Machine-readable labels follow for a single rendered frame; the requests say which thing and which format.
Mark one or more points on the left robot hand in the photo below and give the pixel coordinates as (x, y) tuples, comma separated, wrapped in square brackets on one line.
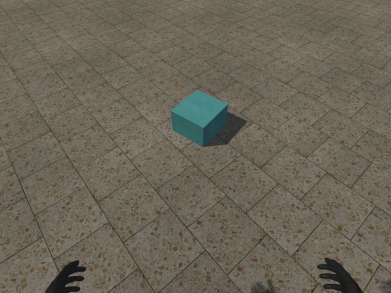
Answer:
[(57, 285)]

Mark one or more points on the right robot hand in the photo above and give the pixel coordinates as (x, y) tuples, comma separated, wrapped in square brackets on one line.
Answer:
[(347, 283)]

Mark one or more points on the carton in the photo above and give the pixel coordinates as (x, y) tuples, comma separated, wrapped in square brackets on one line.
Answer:
[(199, 117)]

